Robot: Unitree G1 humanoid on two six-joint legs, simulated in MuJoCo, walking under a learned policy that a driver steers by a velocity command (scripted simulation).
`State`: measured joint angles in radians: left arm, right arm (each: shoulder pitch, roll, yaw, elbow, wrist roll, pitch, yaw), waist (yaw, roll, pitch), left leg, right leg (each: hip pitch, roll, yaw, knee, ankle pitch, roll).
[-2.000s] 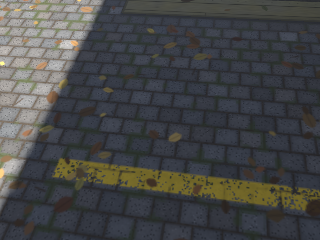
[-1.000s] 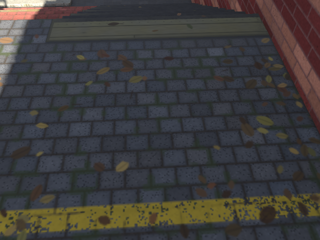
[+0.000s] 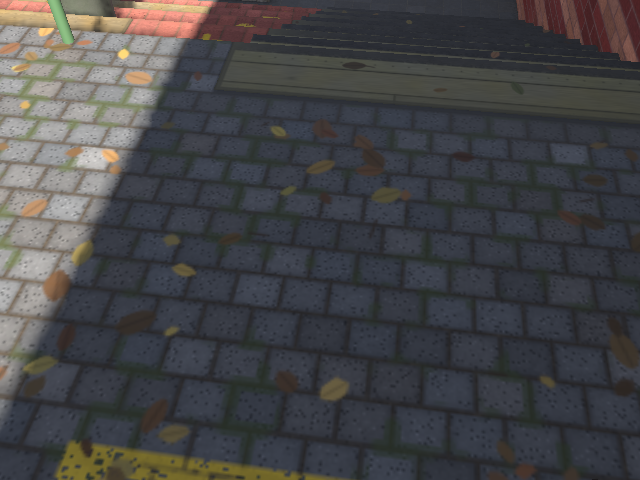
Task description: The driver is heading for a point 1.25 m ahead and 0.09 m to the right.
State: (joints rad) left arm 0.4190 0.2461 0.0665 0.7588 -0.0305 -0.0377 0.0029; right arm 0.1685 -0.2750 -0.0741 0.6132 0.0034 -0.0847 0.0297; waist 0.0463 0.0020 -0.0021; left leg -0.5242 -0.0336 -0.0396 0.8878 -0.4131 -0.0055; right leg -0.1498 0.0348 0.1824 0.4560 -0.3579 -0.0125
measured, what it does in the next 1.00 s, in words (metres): walks ahead: left foot, then right foot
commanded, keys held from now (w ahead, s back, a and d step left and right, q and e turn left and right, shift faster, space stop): w+e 0.42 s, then w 0.14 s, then w+q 0.44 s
